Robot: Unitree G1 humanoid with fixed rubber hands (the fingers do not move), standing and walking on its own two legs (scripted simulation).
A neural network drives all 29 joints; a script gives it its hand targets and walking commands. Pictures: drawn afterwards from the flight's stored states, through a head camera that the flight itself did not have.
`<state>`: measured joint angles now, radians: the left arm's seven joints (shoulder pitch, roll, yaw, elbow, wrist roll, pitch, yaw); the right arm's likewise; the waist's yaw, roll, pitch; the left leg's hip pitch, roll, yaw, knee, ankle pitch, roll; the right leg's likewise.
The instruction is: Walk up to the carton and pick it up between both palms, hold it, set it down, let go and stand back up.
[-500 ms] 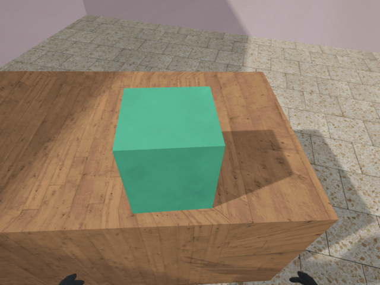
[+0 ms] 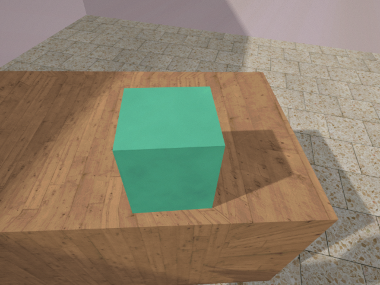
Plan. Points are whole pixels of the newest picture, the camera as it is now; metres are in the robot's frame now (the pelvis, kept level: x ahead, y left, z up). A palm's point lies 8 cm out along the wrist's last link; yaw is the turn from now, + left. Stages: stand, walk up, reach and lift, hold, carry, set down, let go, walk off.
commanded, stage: stand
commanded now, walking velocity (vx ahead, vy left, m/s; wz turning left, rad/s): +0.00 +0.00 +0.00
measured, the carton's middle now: (170, 151) +0.44 +0.05 +0.02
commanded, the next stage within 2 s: walk up in 1.98 s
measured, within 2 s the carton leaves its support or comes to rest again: neither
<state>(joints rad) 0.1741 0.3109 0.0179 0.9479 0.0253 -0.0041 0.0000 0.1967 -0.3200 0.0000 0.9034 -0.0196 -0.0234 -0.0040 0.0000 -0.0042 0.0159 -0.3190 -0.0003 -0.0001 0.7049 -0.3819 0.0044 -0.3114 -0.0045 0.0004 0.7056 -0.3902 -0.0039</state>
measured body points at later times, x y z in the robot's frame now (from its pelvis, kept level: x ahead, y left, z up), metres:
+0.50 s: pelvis -0.01 +0.00 +0.01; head +0.00 +0.00 +0.46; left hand +0.07 +0.28 -0.13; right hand +0.06 -0.29 -0.13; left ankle +0.00 +0.12 -0.72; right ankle -0.01 -0.12 -0.72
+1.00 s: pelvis -0.03 +0.00 +0.01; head -0.01 +0.00 +0.46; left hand +0.04 +0.28 -0.13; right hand +0.03 -0.29 -0.12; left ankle +0.00 +0.12 -0.72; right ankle -0.01 -0.12 -0.72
